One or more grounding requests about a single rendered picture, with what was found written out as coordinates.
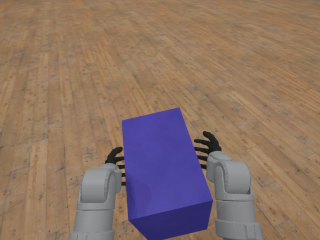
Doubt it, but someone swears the carton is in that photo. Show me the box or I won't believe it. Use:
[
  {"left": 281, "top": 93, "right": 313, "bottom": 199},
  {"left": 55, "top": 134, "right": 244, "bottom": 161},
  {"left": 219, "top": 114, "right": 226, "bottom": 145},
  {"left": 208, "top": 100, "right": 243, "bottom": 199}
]
[{"left": 122, "top": 107, "right": 213, "bottom": 240}]

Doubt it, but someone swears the left robot hand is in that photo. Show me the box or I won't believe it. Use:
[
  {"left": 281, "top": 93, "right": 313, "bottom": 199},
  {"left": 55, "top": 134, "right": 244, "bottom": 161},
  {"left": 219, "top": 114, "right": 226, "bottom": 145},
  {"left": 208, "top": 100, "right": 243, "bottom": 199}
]
[{"left": 104, "top": 147, "right": 126, "bottom": 186}]

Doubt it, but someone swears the left robot forearm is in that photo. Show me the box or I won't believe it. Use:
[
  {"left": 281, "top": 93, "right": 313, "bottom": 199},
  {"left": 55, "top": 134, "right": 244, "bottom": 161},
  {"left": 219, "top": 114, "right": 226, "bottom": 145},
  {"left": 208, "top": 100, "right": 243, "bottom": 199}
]
[{"left": 68, "top": 163, "right": 122, "bottom": 240}]

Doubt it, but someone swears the right robot forearm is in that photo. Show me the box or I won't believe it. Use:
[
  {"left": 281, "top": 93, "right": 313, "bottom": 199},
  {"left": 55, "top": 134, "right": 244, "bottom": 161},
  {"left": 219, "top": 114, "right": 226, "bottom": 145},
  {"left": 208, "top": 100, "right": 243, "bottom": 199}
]
[{"left": 206, "top": 151, "right": 263, "bottom": 240}]

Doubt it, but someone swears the right robot hand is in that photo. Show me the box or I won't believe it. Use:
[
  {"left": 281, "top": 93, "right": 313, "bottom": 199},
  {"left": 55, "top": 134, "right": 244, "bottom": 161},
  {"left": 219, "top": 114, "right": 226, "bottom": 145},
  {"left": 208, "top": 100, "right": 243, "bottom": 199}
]
[{"left": 194, "top": 131, "right": 222, "bottom": 170}]

